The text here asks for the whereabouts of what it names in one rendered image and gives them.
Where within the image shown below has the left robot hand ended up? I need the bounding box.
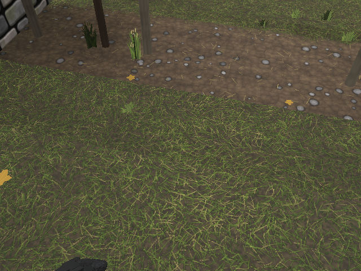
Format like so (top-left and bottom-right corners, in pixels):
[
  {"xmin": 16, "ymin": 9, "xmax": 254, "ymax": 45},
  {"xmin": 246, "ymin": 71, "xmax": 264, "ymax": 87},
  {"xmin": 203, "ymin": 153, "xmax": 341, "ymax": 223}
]
[{"xmin": 55, "ymin": 257, "xmax": 107, "ymax": 271}]

